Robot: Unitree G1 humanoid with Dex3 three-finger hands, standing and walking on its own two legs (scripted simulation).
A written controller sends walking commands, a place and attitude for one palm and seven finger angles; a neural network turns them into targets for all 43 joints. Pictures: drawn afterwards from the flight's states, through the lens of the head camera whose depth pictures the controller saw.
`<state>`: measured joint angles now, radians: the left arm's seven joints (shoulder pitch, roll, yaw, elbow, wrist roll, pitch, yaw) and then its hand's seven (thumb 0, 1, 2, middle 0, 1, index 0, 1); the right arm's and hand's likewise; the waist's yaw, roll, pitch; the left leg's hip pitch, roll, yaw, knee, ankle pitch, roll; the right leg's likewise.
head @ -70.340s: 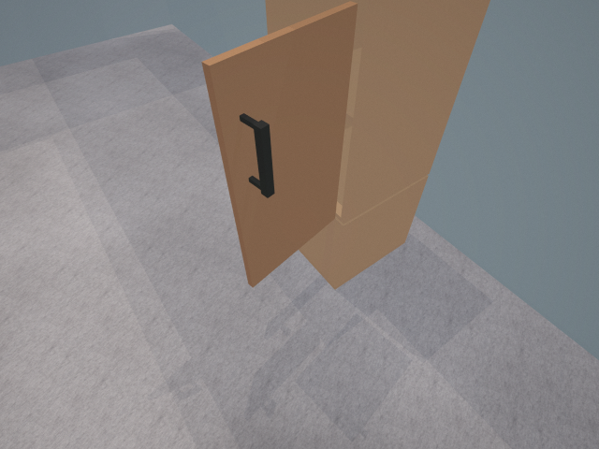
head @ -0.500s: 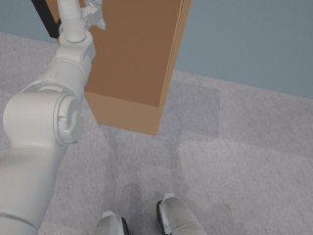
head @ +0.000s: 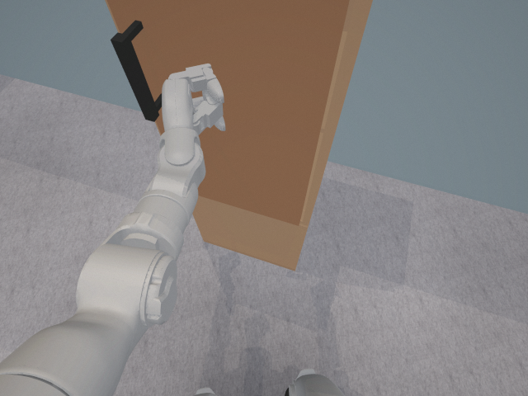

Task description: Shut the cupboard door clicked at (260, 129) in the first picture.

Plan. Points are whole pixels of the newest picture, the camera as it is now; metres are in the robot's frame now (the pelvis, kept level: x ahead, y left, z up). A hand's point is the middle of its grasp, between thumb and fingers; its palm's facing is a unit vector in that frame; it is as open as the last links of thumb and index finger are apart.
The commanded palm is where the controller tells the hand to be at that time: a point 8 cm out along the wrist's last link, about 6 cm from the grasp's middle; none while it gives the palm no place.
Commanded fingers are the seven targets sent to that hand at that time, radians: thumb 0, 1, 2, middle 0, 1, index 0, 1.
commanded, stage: draw the hand back to the body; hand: left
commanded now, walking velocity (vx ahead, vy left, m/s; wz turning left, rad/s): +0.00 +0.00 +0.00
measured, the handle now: (144, 75) +0.61 +0.14 +0.11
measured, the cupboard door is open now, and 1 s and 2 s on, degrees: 0 0 0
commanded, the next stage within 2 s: step back with the hand held close in 1.56 s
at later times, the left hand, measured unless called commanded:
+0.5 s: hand (138, 178) +0.37 +0.11 +0.16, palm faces +0.00 -1.00 -0.02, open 3.1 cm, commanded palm +0.32 +0.17 +0.16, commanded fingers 0.00 0.90 0.90 -1.11 -1.29 -1.11 -1.29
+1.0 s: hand out of the picture +0.22 +0.24 +0.19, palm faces +0.33 -0.90 -0.30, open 4.7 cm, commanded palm +0.17 +0.29 +0.20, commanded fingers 0.00 0.90 0.90 -0.42 -0.54 -0.42 -0.54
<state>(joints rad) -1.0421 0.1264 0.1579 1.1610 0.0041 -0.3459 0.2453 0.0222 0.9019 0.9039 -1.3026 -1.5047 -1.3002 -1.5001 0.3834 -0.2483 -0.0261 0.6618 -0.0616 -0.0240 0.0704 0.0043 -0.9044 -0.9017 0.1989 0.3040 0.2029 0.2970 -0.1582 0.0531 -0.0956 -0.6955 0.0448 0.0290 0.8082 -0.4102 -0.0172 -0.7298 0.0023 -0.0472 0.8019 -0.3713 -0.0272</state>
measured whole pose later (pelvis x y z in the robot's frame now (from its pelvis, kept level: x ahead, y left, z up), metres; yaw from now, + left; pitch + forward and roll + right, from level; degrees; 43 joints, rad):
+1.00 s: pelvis -0.02 +0.02 +0.04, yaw +0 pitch -5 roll +0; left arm 0.25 0.30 0.19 -0.21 -0.07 -0.10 0.09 0.02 0.90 0.90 -0.69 -0.83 -0.69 -0.83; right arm 0.21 -0.21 0.05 0.63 0.01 -0.04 -0.07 0.01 -0.90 -0.90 0.20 0.30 0.20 0.30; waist 0.04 0.08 0.01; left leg -0.09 0.00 0.03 0.41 -0.24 0.01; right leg -0.12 -0.02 -0.03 0.41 -0.20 0.01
